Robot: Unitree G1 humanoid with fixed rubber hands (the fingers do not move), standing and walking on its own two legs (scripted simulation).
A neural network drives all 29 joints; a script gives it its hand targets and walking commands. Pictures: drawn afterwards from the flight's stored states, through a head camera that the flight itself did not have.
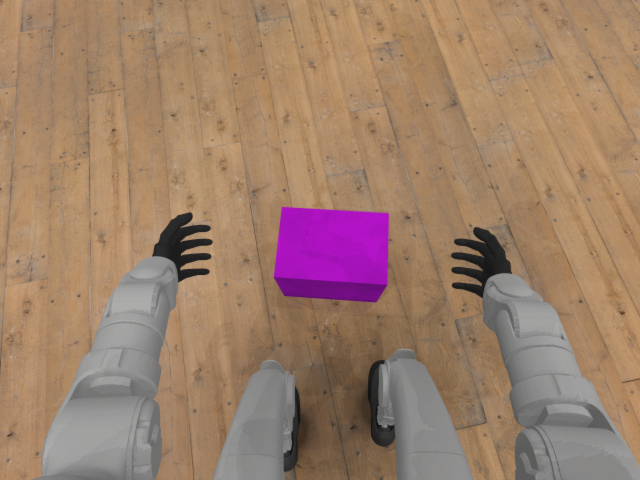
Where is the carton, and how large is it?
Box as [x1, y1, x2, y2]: [274, 207, 388, 301]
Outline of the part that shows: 282,207 274,278 284,295 376,301 385,287 387,281 388,213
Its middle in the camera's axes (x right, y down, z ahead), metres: +0.04 +0.04 +1.02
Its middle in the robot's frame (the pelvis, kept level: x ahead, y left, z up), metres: +0.52 -0.01 -0.56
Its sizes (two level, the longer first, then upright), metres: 0.262 0.178 0.224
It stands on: the floor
